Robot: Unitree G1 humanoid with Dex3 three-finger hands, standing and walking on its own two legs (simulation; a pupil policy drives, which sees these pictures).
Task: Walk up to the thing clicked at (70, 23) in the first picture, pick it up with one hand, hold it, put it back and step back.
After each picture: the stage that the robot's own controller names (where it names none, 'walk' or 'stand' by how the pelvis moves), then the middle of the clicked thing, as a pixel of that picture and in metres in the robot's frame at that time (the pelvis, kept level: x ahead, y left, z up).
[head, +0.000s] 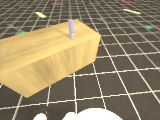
stand; (71, 30) +1.04 +0.27 -0.04
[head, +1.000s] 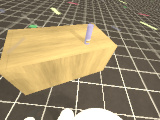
walk; (88, 34) +0.94 +0.02 -0.02
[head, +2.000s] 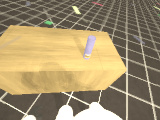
sink last; (88, 48) +0.63 +0.02 -0.02
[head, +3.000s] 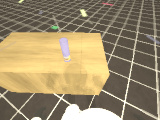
stand; (65, 51) +0.58 +0.25 -0.01
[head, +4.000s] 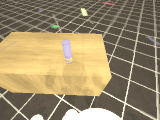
stand; (67, 53) +0.56 +0.23 -0.03
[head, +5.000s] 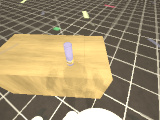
stand; (69, 55) +0.55 +0.22 -0.03
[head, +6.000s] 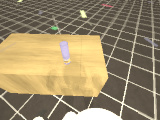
stand; (65, 54) +0.57 +0.24 -0.04
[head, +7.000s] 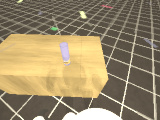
stand; (65, 55) +0.56 +0.24 -0.04
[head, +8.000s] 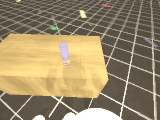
stand; (65, 55) +0.55 +0.25 -0.04
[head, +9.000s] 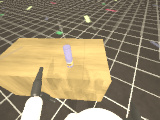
rise first; (68, 57) +0.55 +0.25 -0.04
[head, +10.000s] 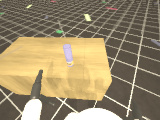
go down; (68, 56) +0.55 +0.24 -0.04
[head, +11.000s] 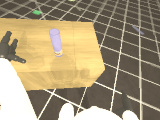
go down; (57, 44) +0.57 +0.23 +0.00
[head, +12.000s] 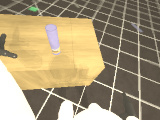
go down; (54, 41) +0.57 +0.24 +0.02
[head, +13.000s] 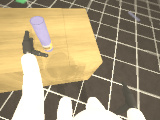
close in; (44, 37) +0.56 +0.26 +0.05
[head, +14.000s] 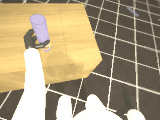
close; (43, 36) +0.54 +0.24 +0.06
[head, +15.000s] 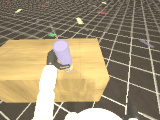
lift; (65, 59) +0.34 +0.15 +0.19
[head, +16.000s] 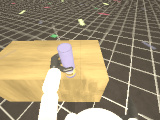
hold; (68, 63) +0.33 +0.14 +0.16
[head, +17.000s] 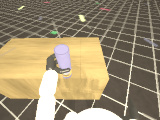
hold; (64, 64) +0.32 +0.16 +0.15
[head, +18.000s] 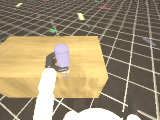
crouch; (63, 63) +0.34 +0.17 +0.13
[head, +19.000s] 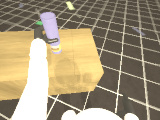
lower; (53, 36) +0.50 +0.21 +0.19
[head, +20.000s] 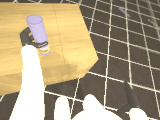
lower; (41, 38) +0.53 +0.23 +0.06
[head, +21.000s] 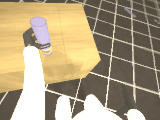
lower; (44, 40) +0.52 +0.23 +0.06
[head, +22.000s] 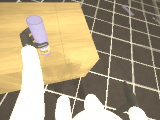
lower; (41, 39) +0.53 +0.23 +0.06
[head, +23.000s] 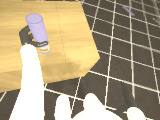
lower; (41, 38) +0.53 +0.23 +0.06
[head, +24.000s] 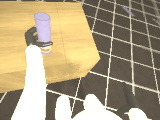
open; (44, 37) +0.53 +0.22 +0.06
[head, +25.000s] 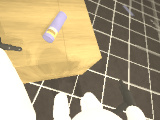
sink last; (55, 26) +0.67 +0.17 -0.03
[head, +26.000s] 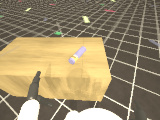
sink last; (77, 54) +0.67 +0.18 -0.08
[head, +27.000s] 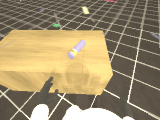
stand; (77, 48) +0.68 +0.18 -0.08
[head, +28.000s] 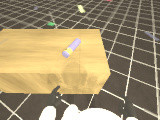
stand; (72, 47) +0.68 +0.20 -0.06
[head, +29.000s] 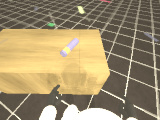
stand; (70, 46) +0.69 +0.23 -0.06
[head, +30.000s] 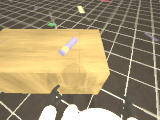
stand; (68, 46) +0.70 +0.24 -0.06
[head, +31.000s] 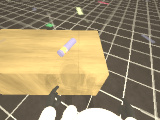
stand; (67, 46) +0.70 +0.25 -0.06
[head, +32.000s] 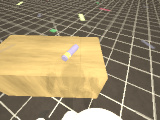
stand; (70, 52) +0.71 +0.23 -0.12
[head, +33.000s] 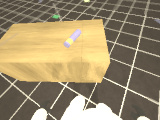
walk; (72, 38) +0.78 +0.24 -0.11
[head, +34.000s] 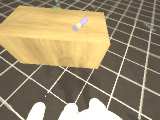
walk; (80, 23) +1.05 +0.14 -0.11
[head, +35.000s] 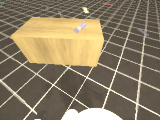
stand; (80, 27) +1.27 +0.20 -0.11
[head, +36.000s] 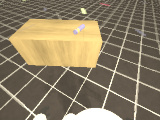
stand; (79, 29) +1.25 +0.20 -0.13
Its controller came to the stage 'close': yes
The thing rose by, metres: 0.21
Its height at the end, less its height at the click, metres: -0.09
